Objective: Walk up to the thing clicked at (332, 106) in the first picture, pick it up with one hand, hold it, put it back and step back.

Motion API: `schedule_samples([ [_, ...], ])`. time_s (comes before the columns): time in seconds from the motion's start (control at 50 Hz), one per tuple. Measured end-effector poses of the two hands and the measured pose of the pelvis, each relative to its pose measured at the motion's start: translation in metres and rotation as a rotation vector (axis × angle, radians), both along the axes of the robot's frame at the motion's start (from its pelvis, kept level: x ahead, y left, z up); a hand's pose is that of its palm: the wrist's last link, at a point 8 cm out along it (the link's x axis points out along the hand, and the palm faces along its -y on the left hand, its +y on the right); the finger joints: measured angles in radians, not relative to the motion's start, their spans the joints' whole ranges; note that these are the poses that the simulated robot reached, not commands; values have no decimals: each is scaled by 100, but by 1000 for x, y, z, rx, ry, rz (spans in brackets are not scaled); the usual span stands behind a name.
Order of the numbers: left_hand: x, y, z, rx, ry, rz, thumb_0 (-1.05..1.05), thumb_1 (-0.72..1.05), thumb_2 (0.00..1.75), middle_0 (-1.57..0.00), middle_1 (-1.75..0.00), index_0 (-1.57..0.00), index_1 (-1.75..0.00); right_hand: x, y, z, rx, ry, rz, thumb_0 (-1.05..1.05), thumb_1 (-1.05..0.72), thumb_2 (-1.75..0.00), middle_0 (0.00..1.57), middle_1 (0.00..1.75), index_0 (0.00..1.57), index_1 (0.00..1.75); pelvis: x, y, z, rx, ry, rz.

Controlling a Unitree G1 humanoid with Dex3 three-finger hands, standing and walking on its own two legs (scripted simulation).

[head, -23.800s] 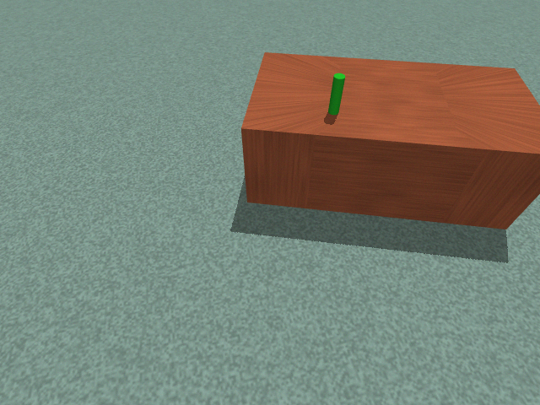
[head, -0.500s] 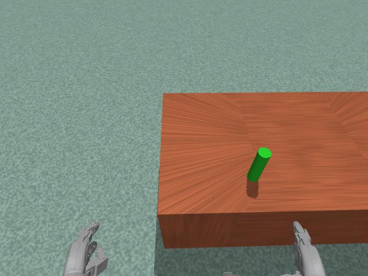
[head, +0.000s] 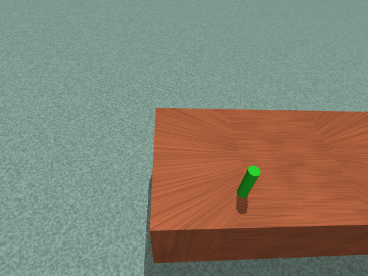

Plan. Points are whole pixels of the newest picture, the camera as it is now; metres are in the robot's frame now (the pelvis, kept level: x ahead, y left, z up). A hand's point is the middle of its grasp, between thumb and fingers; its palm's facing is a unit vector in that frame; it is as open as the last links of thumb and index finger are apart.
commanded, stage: home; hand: right
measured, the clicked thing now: (247, 182) +0.48 -0.23 -0.24
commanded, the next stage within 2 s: stand in 1.14 s
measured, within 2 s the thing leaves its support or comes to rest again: neither
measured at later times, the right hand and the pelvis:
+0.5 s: hand out of the picture +0.05 -0.25 -0.14, palm faces -0.02 +0.92 -0.39, open 17.3 cm; pelvis -0.01 +0.00 +0.01, yaw +0 degrees
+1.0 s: hand out of the picture +0.05 -0.25 -0.14, palm faces -0.03 +0.93 -0.37, open 17.3 cm; pelvis -0.02 +0.00 +0.01, yaw +1 degrees
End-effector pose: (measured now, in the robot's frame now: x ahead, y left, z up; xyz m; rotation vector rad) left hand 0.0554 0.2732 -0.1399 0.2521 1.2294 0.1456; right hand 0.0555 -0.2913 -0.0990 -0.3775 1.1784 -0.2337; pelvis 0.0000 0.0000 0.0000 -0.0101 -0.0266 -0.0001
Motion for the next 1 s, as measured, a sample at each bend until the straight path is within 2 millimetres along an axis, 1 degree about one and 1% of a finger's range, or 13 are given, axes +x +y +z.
schedule_samples([
  [0.16, 0, 0, 3, -2, 12, 6, 1, 90, 90, -20, -30, -21, -30, -4, 5, -1, 13, 32, -18, 0, 51, -6, 6, 5, 6, 6, -1, 1, 6, 0, -22, 1],
  [0.34, 0, 9, 11, 23, 0, 11, 0, 90, 90, -20, -30, -21, -30, -3, 3, 1, 17, 26, -19, 0, 50, -7, 6, 5, 6, 6, -8, 1, 9, 2, -31, 4],
  [0.52, -12, 16, 14, 36, 18, 20, 0, 90, 90, -20, -30, -20, -30, -9, -1, 1, 16, 46, -19, 0, 51, -6, 6, 5, 6, 6, -13, 1, 11, 3, -29, 8],
  [0.72, -26, 16, 13, 31, 53, 30, 0, 90, 90, -20, -30, -21, -30, -16, -1, 0, 21, 69, -18, 0, 50, -6, 6, 5, 6, 6, -16, 1, 11, 3, -27, 13],
  [0.86, -29, 15, 12, 26, 64, 33, 0, 90, 90, -20, -30, -21, -30, -14, 0, -1, 27, 71, -16, 0, 50, -7, 6, 5, 6, 6, -16, 2, 11, 4, -25, 14],
  [1.0, -27, 15, 14, 28, 58, 34, 0, 90, 90, -20, -30, -21, -30, -10, 1, -2, 33, 61, -10, 0, 50, -7, 6, 5, 6, 6, -15, 2, 11, 4, -25, 16],
])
